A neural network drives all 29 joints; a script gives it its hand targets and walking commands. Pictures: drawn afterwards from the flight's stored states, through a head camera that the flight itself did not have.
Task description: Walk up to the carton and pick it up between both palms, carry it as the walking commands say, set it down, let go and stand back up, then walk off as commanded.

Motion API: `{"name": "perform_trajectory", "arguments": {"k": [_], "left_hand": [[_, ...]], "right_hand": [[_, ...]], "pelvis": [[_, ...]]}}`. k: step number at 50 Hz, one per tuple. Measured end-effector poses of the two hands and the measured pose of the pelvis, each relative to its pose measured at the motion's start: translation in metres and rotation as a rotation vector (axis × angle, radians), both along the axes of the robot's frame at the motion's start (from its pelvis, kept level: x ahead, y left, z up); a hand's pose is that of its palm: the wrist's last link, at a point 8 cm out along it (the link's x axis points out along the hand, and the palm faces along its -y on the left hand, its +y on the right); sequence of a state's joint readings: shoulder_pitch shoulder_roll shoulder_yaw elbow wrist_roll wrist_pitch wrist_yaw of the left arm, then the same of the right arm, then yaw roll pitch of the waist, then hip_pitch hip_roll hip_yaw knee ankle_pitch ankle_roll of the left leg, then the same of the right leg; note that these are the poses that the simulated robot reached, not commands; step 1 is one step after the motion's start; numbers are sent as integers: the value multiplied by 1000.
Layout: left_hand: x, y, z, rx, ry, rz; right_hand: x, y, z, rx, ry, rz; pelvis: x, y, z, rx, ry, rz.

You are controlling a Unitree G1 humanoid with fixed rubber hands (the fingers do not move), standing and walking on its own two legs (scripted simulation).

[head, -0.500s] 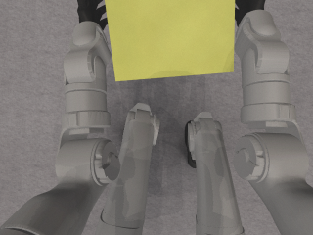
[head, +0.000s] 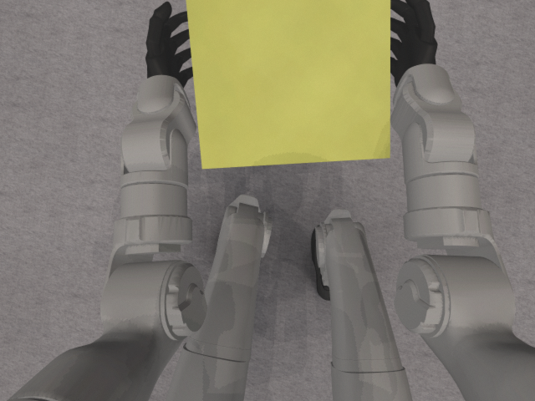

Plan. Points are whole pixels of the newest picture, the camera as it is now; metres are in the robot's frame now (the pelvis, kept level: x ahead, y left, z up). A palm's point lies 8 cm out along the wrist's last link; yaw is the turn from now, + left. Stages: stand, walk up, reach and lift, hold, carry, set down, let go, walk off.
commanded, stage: reach and lift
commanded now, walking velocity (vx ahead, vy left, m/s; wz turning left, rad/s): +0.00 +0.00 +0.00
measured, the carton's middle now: (286, 81) +0.50 +0.05 -0.14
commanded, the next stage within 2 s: none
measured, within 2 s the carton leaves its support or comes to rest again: neither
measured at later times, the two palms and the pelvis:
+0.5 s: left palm (148, 70) +0.45 +0.19 -0.01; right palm (451, 57) +0.49 -0.10 +0.00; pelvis +0.01 +0.00 +0.06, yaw +0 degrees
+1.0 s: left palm (70, 15) +0.44 +0.18 +0.12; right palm out of the picture +0.48 -0.10 +0.12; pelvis +0.11 +0.00 +0.14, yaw +0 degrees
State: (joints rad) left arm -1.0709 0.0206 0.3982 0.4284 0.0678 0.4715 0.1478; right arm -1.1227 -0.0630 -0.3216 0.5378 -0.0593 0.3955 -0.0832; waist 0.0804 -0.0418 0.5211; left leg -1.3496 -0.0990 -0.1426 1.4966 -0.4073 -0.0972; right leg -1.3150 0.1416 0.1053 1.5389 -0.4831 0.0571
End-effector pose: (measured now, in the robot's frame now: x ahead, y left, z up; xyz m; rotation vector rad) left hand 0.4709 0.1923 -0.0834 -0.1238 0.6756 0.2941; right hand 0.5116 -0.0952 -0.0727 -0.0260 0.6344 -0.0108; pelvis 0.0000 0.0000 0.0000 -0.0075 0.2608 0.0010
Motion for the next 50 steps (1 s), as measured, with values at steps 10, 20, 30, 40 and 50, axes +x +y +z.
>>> {"name": "perform_trajectory", "arguments": {"k": [10,20,30,40,50], "left_hand": [[-8,-4,29,2,1,-6],[-15,-5,58,2,6,-3],[-21,-7,93,3,13,-10],[-29,-10,155,0,58,-14],[-31,-9,199,11,72,-11]], "right_hand": [[-10,-4,29,-3,0,-3],[-16,-5,57,-7,6,2],[-24,-7,92,-12,13,-3],[-33,-11,152,-5,61,-10],[-30,-9,197,-12,74,14]], "pelvis": [[1,-1,22,2,-40,0],[5,-3,46,5,-71,-1],[18,-3,71,5,-66,-4],[66,-1,99,2,105,1],[110,-1,140,16,57,-8]]}}
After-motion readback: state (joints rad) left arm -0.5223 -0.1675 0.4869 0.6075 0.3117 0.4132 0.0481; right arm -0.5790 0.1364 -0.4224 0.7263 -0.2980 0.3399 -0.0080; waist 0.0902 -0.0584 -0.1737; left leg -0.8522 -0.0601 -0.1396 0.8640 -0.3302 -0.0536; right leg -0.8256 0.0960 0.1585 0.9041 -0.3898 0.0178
